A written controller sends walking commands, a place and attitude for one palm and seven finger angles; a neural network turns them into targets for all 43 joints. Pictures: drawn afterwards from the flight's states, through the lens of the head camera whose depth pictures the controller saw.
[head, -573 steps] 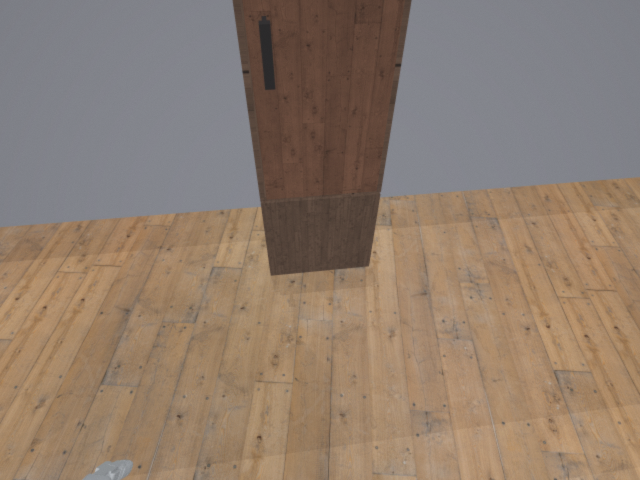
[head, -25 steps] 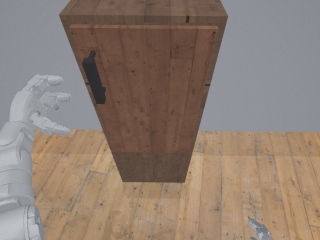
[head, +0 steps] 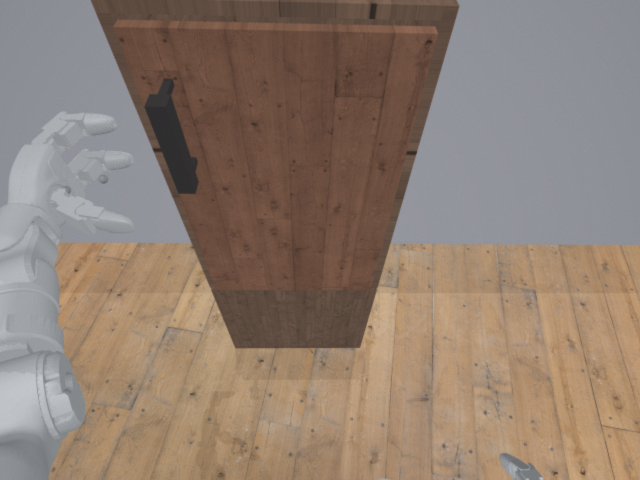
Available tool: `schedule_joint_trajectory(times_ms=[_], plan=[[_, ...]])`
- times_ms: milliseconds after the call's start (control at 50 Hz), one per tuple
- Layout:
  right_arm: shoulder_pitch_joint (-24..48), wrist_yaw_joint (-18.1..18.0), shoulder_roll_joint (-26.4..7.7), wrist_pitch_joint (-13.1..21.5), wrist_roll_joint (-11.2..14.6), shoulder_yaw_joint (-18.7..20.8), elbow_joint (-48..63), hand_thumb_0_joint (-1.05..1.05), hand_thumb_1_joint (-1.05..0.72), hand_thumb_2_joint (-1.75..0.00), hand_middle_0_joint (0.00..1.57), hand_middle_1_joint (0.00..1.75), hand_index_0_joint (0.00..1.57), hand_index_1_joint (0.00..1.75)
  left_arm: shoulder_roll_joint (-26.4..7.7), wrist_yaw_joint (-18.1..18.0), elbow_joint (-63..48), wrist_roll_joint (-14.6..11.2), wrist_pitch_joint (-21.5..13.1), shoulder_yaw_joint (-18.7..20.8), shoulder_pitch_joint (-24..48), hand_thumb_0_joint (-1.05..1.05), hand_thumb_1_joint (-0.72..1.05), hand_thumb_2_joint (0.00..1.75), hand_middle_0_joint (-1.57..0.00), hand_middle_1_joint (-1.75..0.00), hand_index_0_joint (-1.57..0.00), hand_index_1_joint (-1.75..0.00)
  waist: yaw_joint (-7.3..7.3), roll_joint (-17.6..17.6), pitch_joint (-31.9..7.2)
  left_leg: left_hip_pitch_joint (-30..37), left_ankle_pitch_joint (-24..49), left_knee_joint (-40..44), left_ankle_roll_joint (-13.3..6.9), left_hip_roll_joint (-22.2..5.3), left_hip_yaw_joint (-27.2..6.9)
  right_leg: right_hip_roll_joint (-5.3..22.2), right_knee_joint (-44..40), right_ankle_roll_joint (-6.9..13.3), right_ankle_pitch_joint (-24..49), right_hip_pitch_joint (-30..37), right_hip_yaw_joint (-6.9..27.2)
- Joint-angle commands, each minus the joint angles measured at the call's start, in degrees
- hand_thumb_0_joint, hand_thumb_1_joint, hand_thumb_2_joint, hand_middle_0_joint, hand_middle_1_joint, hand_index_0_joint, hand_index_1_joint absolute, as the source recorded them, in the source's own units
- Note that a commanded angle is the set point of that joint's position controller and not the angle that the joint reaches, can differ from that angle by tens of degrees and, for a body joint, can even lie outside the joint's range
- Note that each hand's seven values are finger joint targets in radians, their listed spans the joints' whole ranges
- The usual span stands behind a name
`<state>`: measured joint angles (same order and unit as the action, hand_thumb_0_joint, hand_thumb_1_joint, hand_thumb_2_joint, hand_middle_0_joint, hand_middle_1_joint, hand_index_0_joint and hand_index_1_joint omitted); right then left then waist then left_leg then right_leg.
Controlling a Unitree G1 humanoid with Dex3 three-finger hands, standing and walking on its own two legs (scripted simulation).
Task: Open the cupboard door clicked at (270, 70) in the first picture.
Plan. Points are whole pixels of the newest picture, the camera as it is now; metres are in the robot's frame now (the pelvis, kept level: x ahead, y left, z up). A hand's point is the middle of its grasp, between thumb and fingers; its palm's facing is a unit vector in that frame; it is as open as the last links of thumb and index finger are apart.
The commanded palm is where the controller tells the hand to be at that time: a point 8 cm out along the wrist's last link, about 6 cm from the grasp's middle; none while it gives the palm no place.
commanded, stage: move the hooked fingers beside the handle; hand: left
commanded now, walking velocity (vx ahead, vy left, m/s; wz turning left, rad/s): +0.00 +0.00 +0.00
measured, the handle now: (178, 138) +0.51 +0.20 +0.13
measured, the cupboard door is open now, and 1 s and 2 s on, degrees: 0 0 0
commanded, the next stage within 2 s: slide the fingers in behind the handle in 1.32 s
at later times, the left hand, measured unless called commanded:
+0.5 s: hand (117, 156) +0.47 +0.26 +0.14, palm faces -0.01 -1.00 +0.02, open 14.0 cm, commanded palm +0.44 +0.31 +0.13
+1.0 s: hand (128, 161) +0.46 +0.24 +0.14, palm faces -0.02 -1.00 +0.01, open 14.0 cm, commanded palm +0.44 +0.30 +0.13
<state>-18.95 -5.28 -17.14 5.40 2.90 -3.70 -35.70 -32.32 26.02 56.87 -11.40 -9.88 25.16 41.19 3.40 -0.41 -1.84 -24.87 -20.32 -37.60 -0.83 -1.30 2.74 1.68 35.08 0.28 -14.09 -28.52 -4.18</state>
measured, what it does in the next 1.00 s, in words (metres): stands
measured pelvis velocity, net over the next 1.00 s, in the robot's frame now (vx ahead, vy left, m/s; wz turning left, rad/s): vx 0.00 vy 0.01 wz -0.01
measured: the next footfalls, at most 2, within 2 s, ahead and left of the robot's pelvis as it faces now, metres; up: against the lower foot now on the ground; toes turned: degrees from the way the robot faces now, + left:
none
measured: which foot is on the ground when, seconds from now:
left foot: down 0.00-1.00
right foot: down 0.00-1.00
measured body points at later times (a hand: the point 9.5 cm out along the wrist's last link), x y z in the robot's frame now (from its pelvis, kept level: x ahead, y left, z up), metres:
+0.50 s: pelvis +0.00 +0.01 +0.00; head +0.07 +0.01 +0.44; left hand +0.46 +0.31 +0.14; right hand +0.02 -0.27 -0.11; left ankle -0.02 +0.11 -0.72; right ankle +0.03 -0.12 -0.72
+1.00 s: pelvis +0.00 +0.01 -0.01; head +0.07 +0.02 +0.44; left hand +0.46 +0.30 +0.14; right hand +0.07 -0.26 -0.11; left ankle -0.02 +0.11 -0.72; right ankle +0.03 -0.12 -0.72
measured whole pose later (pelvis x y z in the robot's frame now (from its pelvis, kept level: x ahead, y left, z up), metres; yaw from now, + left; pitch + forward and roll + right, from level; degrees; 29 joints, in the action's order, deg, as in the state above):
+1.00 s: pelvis +0.00 +0.01 -0.01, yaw +0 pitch +11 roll -1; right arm -20.2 -3.6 -16.8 1.0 2.0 -3.3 -34.3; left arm -32.0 24.7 61.7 -9.9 -13.2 24.0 47.5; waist 5.0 -0.7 -3.6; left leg -30.7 -22.1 -41.5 -1.4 -1.6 2.8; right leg 1.5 37.3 -0.3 -14.8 -33.8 -3.9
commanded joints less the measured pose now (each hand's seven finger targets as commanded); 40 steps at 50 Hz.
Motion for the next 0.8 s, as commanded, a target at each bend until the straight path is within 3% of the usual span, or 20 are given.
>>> schedule_joint_trajectory(times_ms=[0,40,140,180,240,260,320,360,380,420,440,460,480,520,580,640,700,720,760,780], plan=[[-4.21,-0.38,-9.43,1.46,-0.32,3.76,5.02,0.00,-0.90,-0.90,0.20,0.30,0.20,0.30,-20.79,0.21,-10.26,-0.26,-5.42,3.59,27.39,0.00,-0.50,0.30,-0.30,-1.20,-0.30,-1.20,0.47,-5.26,-21.16,3.17,16.09,4.40,-0.53,1.18,-2.75,-1.60,-1.27,1.28,15.16,12.83,3.27],[-4.88,-0.14,-9.43,1.04,-0.44,4.04,5.04,0.00,-0.90,-0.90,0.20,0.30,0.20,0.30,-20.83,0.60,-10.04,-0.38,-6.22,3.69,27.58,0.00,-0.50,0.30,-0.30,-1.20,-0.30,-1.20,0.46,-5.46,-22.66,3.87,17.97,3.71,-0.46,0.96,-2.80,-1.86,-0.85,1.32,16.41,12.86,3.26],[-6.36,-0.17,-10.16,-0.20,-0.38,3.99,4.25,0.00,-0.90,-0.90,0.20,0.30,0.20,0.30,-21.90,1.45,-4.03,-0.27,-5.83,3.64,30.26,0.00,-0.50,0.30,-0.30,-1.20,-0.30,-1.20,1.73,-3.43,-19.74,0.57,13.96,3.73,-0.64,0.78,-3.15,-2.02,-1.05,1.15,12.92,9.94,2.98],[-7.09,-0.21,-10.31,-0.53,-0.46,4.06,3.79,0.00,-0.90,-0.90,0.20,0.30,0.20,0.30,-21.06,1.39,-2.31,0.34,-5.55,2.19,32.82,0.00,-0.50,0.30,-0.30,-1.20,-0.30,-1.20,2.94,-2.84,-18.58,-0.22,12.35,3.66,-0.81,0.70,-3.27,-1.96,-1.42,0.91,11.35,8.29,3.00],[-8.40,-0.15,-10.43,-1.09,-0.82,4.18,3.73,0.00,-0.90,-0.90,0.20,0.30,0.20,0.30,-23.40,0.83,-3.27,1.20,-6.47,3.29,34.68,0.00,-0.50,0.30,-0.30,-1.20,-0.30,-1.20,2.71,-4.73,-21.81,1.13,14.77,2.98,-0.68,0.64,-3.69,-2.17,-0.58,1.06,12.38,8.11,2.95],[-8.61,-0.02,-10.30,-1.21,-0.84,4.20,3.60,0.00,-0.90,-0.90,0.20,0.30,0.20,0.30,-22.49,0.83,-3.75,1.41,-6.83,2.26,35.85,0.00,-0.50,0.30,-0.30,-1.20,-0.30,-1.20,3.30,-6.44,-22.76,1.92,15.25,2.65,-0.61,0.62,-3.44,-2.23,-0.56,1.03,12.81,7.67,3.10],[-9.59,0.31,-10.37,-1.85,-1.21,4.57,4.15,0.00,-0.90,-0.90,0.20,0.30,0.20,0.30,-24.08,0.75,-5.65,0.53,-8.28,5.06,32.90,0.00,-0.50,0.30,-0.30,-1.20,-0.30,-1.20,1.68,-5.22,-27.26,3.59,19.80,2.02,-0.36,0.40,-3.75,-2.70,0.64,1.38,16.00,10.31,2.73],[-9.25,0.78,-10.14,-2.23,-1.08,4.75,4.78,0.00,-0.90,-0.90,0.20,0.30,0.20,0.30,-23.03,0.97,-7.91,-0.05,-8.29,5.07,30.24,0.00,-0.50,0.30,-0.30,-1.20,-0.30,-1.20,0.82,-6.98,-29.51,5.52,22.82,2.05,0.05,0.22,-3.74,-2.72,0.78,1.28,17.68,10.71,2.58],[-9.06,0.89,-10.10,-2.41,-1.06,4.81,4.92,0.00,-0.90,-0.90,0.20,0.30,0.20,0.30,-22.89,1.00,-7.20,-0.22,-7.76,5.60,27.98,0.00,-0.50,0.30,-0.30,-1.20,-0.30,-1.20,0.31,-7.58,-28.24,5.28,23.17,2.05,0.08,0.18,-3.46,-2.70,0.58,1.36,17.69,10.42,2.53],[-8.95,1.20,-10.21,-2.90,-0.85,4.66,5.44,0.00,-0.90,-0.90,0.20,0.30,0.20,0.30,-21.85,1.25,-4.89,-0.71,-6.23,5.21,24.48,0.00,-0.50,0.30,-0.30,-1.20,-0.30,-1.20,0.40,-4.33,-23.99,2.15,21.75,2.45,-0.43,0.15,-2.96,-2.91,0.23,1.32,17.29,10.27,2.35],[-8.66,1.25,-10.44,-3.22,-0.75,4.59,5.55,0.00,-0.90,-0.90,0.20,0.30,0.20,0.30,-23.80,1.09,-3.56,-0.44,-5.30,6.64,24.01,0.00,-0.50,0.30,-0.30,-1.20,-0.30,-1.20,0.19,-3.34,-21.27,-0.30,19.08,2.94,-0.54,0.20,-2.81,-2.72,0.01,1.12,16.41,10.09,2.38],[-8.63,1.29,-10.47,-3.50,-0.63,4.64,5.76,0.00,-0.90,-0.90,0.20,0.30,0.20,0.30,-23.22,1.05,-2.88,-0.17,-4.64,5.80,24.50,0.00,-0.50,0.30,-0.30,-1.20,-0.30,-1.20,0.89,-1.99,-19.88,-1.53,17.17,3.17,-0.81,0.37,-2.46,-2.59,-0.34,0.89,15.99,10.07,2.53],[-8.78,1.34,-10.58,-3.66,-0.68,4.80,6.30,0.00,-0.90,-0.90,0.20,0.30,0.20,0.30,-24.78,0.80,-4.47,0.27,-4.56,6.86,24.55,0.00,-0.50,0.30,-0.30,-1.20,-0.30,-1.20,0.19,-2.37,-20.63,-1.75,17.12,3.41,-0.79,0.47,-2.72,-2.50,-0.16,1.00,15.88,10.71,2.57],[-8.11,1.39,-10.13,-3.69,-0.59,4.85,7.41,0.00,-0.90,-0.90,0.20,0.30,0.20,0.30,-23.10,0.41,-9.44,0.36,-5.45,5.28,25.57,0.00,-0.50,0.30,-0.30,-1.20,-0.30,-1.20,0.32,-6.08,-22.03,0.99,19.41,3.15,-0.66,0.45,-2.64,-2.74,0.22,1.42,16.24,10.13,2.50],[-8.46,1.45,-9.76,-3.62,-0.78,5.11,6.97,0.00,-0.90,-0.90,0.20,0.30,0.20,0.30,-22.95,-0.01,-13.11,-0.37,-7.57,5.85,27.20,0.00,-0.50,0.30,-0.30,-1.20,-0.30,-1.20,1.00,-6.05,-25.14,4.15,20.55,2.32,-0.46,0.10,-2.89,-3.13,0.16,1.23,16.79,10.07,2.75],[-7.58,1.07,-9.46,-3.14,-0.66,4.84,6.10,0.00,-0.90,-0.90,0.20,0.30,0.20,0.30,-18.75,0.74,-14.05,-1.63,-8.21,2.46,30.92,0.00,-0.50,0.30,-0.30,-1.20,-0.30,-1.20,2.48,-8.45,-24.14,6.94,20.85,2.23,-0.11,-0.18,-3.44,-3.36,-0.30,1.36,15.43,7.36,2.35],[-7.64,0.57,-9.79,-2.91,-0.49,4.49,4.66,0.00,-0.90,-0.90,0.20,0.30,0.20,0.30,-16.56,1.16,-6.45,-1.33,-5.87,0.30,31.32,0.00,-0.50,0.30,-0.30,-1.20,-0.30,-1.20,3.85,-3.93,-17.93,2.75,13.97,2.97,-0.55,-0.13,-3.75,-2.96,-1.30,1.11,10.89,4.67,1.90],[-7.59,0.32,-9.90,-2.80,-0.50,4.43,4.59,0.00,-0.90,-0.90,0.20,0.30,0.20,0.30,-16.46,1.24,-5.38,-1.07,-5.32,-0.07,31.74,0.00,-0.50,0.30,-0.30,-1.20,-0.30,-1.20,3.76,-4.40,-17.25,2.50,14.01,2.94,-0.64,0.06,-3.77,-2.85,-1.24,1.34,10.73,4.39,1.89],[-7.53,0.36,-9.60,-2.55,-0.64,4.28,4.41,0.00,-0.90,-0.90,0.20,0.30,0.20,0.30,-15.43,0.73,-5.01,0.29,-4.45,-1.72,33.03,0.00,-0.50,0.30,-0.30,-1.20,-0.30,-1.20,3.83,-7.51,-18.21,3.22,14.71,2.75,-0.31,0.26,-3.91,-2.46,-0.88,1.37,10.82,3.39,1.88],[-7.93,0.45,-9.64,-2.42,-0.85,4.29,4.41,0.00,-0.90,-0.90,0.20,0.30,0.20,0.30,-15.64,0.37,-5.59,0.60,-4.59,-1.64,33.11,0.00,-0.50,0.30,-0.30,-1.20,-0.30,-1.20,3.57,-6.61,-19.60,3.60,15.50,2.51,-0.14,0.23,-4.33,-2.44,-0.55,1.39,11.01,3.57,1.74]])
